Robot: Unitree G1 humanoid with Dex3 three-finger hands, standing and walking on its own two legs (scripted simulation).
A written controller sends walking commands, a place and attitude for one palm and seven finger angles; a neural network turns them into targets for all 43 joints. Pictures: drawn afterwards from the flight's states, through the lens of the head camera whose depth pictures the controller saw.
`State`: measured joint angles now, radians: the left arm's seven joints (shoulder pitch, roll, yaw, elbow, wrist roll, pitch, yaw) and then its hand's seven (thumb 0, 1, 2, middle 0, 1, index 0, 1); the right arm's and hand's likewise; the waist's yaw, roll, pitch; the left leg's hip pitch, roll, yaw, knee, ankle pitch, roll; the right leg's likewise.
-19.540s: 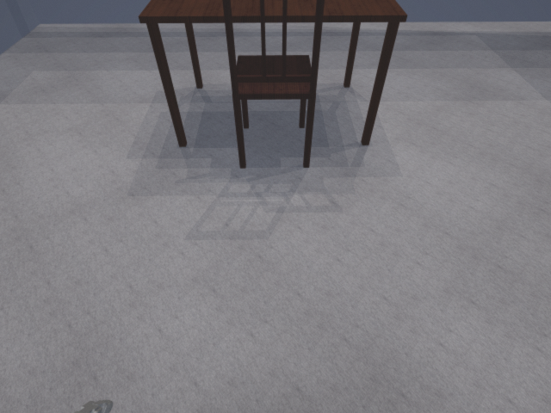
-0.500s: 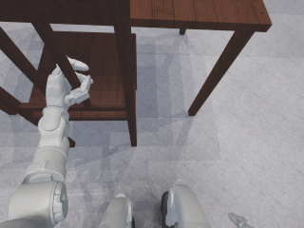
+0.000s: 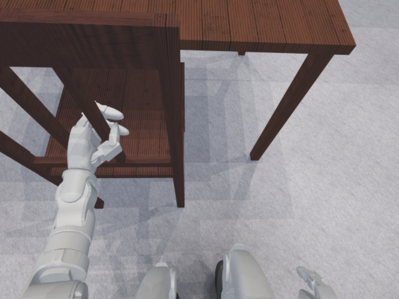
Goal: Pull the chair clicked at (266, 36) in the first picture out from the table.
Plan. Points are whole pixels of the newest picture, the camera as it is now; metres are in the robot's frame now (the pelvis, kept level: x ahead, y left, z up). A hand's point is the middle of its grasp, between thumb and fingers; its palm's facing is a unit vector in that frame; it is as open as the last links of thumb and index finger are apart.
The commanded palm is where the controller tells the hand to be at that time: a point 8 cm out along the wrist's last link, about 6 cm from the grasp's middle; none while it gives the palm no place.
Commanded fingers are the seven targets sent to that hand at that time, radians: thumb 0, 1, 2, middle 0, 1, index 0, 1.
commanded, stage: hook a spindle and tug to test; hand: left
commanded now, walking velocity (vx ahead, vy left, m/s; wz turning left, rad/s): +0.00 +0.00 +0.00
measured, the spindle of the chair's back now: (52, 126) +0.43 +0.27 +0.04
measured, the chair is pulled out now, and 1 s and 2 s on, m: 0.03 0.13 0.24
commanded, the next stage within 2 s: step backward, pulling the chair out in 0.12 s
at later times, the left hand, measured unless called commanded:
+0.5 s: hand (117, 151) +0.38 +0.15 +0.02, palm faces +0.07 -0.99 -0.14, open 5.0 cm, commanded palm +0.36 +0.20 +0.02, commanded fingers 0.00 0.90 0.90 -0.50 -1.45 -0.50 -1.45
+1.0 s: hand (126, 186) +0.32 +0.13 +0.03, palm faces +0.01 -0.98 -0.18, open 5.0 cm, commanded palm +0.30 +0.18 +0.03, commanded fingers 0.00 0.90 0.90 -0.50 -1.45 -0.50 -1.45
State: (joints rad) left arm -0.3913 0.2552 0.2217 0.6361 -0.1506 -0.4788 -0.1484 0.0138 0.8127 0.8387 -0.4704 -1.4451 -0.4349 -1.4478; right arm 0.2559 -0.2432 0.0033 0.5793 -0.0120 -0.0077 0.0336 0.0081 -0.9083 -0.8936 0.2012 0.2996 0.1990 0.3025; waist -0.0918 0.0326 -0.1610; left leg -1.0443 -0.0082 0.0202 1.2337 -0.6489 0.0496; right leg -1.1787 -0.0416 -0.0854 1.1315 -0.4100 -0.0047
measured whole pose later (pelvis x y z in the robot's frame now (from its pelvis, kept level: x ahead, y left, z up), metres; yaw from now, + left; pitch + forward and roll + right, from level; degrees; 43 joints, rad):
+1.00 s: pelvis -0.04 +0.00 +0.08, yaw -1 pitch +7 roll +1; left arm -0.40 0.19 0.04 0.93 -0.06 -0.23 0.08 0.03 0.76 0.81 -0.38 -1.19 -0.49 -1.45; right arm 0.24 -0.21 0.02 0.65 0.05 0.13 -0.13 0.01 -0.91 -0.89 0.20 0.30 0.20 0.30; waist -0.05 -0.01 0.05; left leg -0.45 -0.05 0.09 0.67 -0.35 0.05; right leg -0.61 -0.05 -0.01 0.63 -0.15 0.01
